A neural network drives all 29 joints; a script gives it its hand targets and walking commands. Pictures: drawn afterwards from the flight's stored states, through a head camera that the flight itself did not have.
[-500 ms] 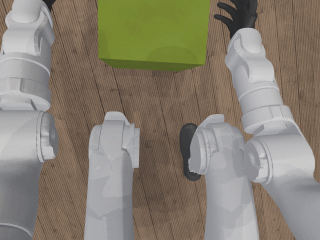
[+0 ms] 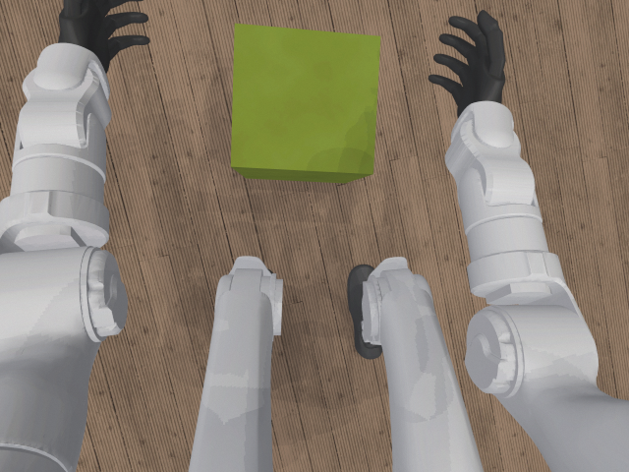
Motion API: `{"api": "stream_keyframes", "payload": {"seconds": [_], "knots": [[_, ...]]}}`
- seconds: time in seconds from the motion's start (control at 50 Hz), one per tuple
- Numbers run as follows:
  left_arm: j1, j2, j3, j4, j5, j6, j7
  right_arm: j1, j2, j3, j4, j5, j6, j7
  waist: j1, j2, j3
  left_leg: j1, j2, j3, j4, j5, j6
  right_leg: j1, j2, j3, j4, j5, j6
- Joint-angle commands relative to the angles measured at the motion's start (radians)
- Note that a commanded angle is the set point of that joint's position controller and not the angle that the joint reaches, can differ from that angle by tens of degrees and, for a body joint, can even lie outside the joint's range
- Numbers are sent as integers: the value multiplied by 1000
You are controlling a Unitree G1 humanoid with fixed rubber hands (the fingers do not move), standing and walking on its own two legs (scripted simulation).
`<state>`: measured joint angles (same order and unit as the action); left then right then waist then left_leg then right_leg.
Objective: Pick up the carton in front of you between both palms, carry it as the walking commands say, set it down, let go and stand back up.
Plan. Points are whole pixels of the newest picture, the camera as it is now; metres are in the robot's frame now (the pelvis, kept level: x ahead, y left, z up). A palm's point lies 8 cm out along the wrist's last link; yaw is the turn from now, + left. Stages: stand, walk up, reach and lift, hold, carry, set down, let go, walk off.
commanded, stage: set down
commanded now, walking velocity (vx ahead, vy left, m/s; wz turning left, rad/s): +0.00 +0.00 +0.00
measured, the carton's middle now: (301, 120) +0.52 +0.04 -0.40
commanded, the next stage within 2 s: let go in 0.34 s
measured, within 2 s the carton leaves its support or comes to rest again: neither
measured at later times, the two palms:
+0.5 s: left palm out of the picture +0.50 +0.28 +0.03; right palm (580, 62) +0.48 -0.13 +0.03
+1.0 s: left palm out of the picture +0.36 +0.24 +0.14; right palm out of the picture +0.36 -0.22 +0.16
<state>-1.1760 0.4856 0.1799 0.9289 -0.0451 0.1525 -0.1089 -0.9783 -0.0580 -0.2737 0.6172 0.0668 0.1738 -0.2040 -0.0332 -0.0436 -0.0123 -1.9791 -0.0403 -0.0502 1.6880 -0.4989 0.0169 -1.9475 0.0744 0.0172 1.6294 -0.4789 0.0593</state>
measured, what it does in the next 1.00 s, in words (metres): rises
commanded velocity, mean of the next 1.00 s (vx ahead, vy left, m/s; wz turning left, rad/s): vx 0.00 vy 0.00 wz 0.00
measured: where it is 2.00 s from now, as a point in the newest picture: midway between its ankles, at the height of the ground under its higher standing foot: (313, 330)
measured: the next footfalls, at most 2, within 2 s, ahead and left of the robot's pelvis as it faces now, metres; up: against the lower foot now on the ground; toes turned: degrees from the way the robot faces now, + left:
none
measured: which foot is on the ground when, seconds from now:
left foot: down 0.00-1.00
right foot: down 0.00-1.00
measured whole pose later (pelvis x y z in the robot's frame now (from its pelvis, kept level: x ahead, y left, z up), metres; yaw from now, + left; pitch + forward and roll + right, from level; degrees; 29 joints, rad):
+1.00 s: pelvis +0.11 -0.01 +0.23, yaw +4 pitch +21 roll +0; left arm -0.11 0.24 0.14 0.61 0.01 -0.02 -0.05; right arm 0.00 -0.15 -0.06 0.49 0.01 0.00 0.03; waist -0.05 -0.04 -0.09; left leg -0.70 -0.03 -0.06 0.64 -0.30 0.00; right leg -0.70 0.03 0.05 0.64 -0.31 0.00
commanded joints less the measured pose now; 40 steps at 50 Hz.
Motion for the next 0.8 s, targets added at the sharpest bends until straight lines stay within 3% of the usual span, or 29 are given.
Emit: {"api": "stream_keyframes", "payload": {"seconds": [0.0,0.06,0.08,0.14,0.18,0.22,0.24,0.28,0.32,0.34,0.36,0.38,0.4,0.42,0.44,0.46,0.48,0.5,0.54,0.56,0.58,0.6,0.62,0.64,0.66,0.68,0.7,0.76,0.78], "knots": [[-233,126,21,-98,21,-10,-7,-138,-56,-3,-135,-3,-9,0,36,181,-1050,850,-3,36,-253,383,-22,424,38,-120,-184,194,23],[-246,137,42,-112,30,-11,-12,-123,-60,-15,-123,-21,-5,6,22,166,-1045,893,-9,40,-301,428,-22,450,32,-114,-250,213,23],[-204,100,35,-101,21,-11,-18,-106,-82,-33,-114,-32,-13,11,8,192,-1067,912,-9,44,-319,438,-27,471,30,-116,-261,243,15],[-209,87,40,-92,33,-21,-25,-140,-46,-10,-144,-30,-20,26,23,171,-1017,930,-7,35,-385,436,-23,508,27,-108,-325,247,20],[-199,104,49,-92,37,-23,-24,-89,-58,-35,-120,-45,-19,25,-1,166,-1034,981,-11,37,-423,430,-27,560,26,-115,-359,256,31],[-178,85,51,-87,57,-28,-26,-87,-61,-24,-126,-38,-20,35,35,192,-1022,1009,-8,29,-473,450,-24,573,19,-97,-397,271,23],[-163,85,58,-71,53,-30,-29,-54,-23,-18,-104,-50,-21,39,10,145,-989,995,-5,17,-490,476,-22,570,15,-96,-426,270,23],[-140,99,85,-69,78,-40,-36,-30,-44,-52,-105,-84,-25,37,-6,158,-970,988,-10,28,-530,442,-21,672,11,-85,-466,303,21],[-177,83,65,-89,69,-39,-34,-56,-21,-27,-120,-63,-27,49,17,146,-987,1107,-3,10,-570,466,-16,641,11,-104,-498,263,30],[-153,94,83,-56,89,-38,-34,-63,-44,-33,-120,-68,-24,51,25,187,-960,1107,0,18,-583,486,-19,636,6,-80,-532,275,19],[-163,78,98,-67,82,-39,-35,-28,-24,-25,-84,-79,-25,53,1,131,-958,1102,-3,16,-601,468,-18,675,8,-94,-542,281,24],[-119,85,111,-79,105,-43,-30,-19,-57,-28,-125,-97,-31,56,28,156,-989,1139,-3,13,-620,507,-25,729,4,-80,-556,306,17],[-94,68,94,-69,106,-43,-27,8,-61,-28,-127,-90,-36,61,6,177,-1014,1179,3,9,-630,506,-29,741,6,-81,-571,322,15],[-36,53,112,-62,124,-46,-18,36,-42,-3,-112,-102,-36,70,37,147,-1004,1213,0,3,-656,529,-21,751,10,-84,-580,326,16],[-23,13,102,-90,119,-49,-12,77,-34,-7,-106,-103,-37,79,25,178,-1001,1249,-1,12,-670,590,-30,764,8,-77,-614,354,8],[32,7,123,-102,119,-47,-2,142,-52,6,-120,-131,-45,87,0,127,-1041,1330,-1,-1,-677,632,-32,781,16,-90,-619,360,17],[91,-32,99,-112,135,-45,6,185,-59,-3,-102,-133,-46,98,5,172,-993,1341,-2,6,-699,642,-34,790,9,-82,-656,382,4],[151,-30,122,-122,142,-51,16,246,-62,26,-105,-150,-55,104,3,135,-992,1383,4,-14,-718,654,-28,790,10,-78,-661,366,3],[215,-49,112,-194,155,-64,40,294,-116,33,-149,-153,-74,131,15,159,-947,1437,11,-24,-754,650,-28,793,4,-66,-697,347,-11],[256,-63,118,-224,144,-72,47,324,-90,64,-136,-148,-76,142,18,128,-928,1439,10,-18,-779,638,-27,868,1,-67,-718,362,-13],[302,-77,114,-250,150,-79,52,358,-138,59,-147,-164,-83,154,26,160,-901,1440,7,-7,-794,658,-33,876,-4,-55,-739,366,-19],[316,-90,83,-283,116,-90,55,391,-99,84,-137,-141,-91,164,-5,112,-860,1433,5,-11,-820,648,-29,935,-1,-61,-758,377,-19],[381,-93,80,-290,117,-96,55,412,-128,94,-167,-145,-99,170,10,106,-851,1427,4,-8,-820,628,-28,993,-11,-49,-771,391,-21],[422,-107,81,-307,110,-103,59,453,-148,85,-163,-155,-106,179,-1,97,-850,1426,8,-10,-850,612,-29,1031,-16,-46,-774,388,-19],[484,-94,96,-292,117,-111,61,500,-125,117,-144,-132,-110,187,31,88,-815,1411,7,-4,-859,607,-22,1081,-21,-23,-794,403,-20],[520,-104,52,-342,96,-123,55,511,-128,128,-191,-117,-116,194,19,108,-821,1400,1,3,-877,577,-25,1172,-27,-16,-805,430,-20],[527,-93,66,-360,96,-130,56,547,-136,121,-151,-108,-122,199,9,99,-764,1370,0,8,-898,576,-27,1191,-33,-12,-820,454,-23],[667,-114,35,-377,71,-152,54,678,-112,170,-170,-81,-145,212,22,76,-739,1416,5,1,-911,666,-20,1288,-35,3,-847,562,-16],[714,-133,24,-383,63,-156,53,710,-130,150,-175,-78,-155,208,4,87,-746,1426,0,1,-929,678,-27,1358,-41,9,-859,625,-19]]}}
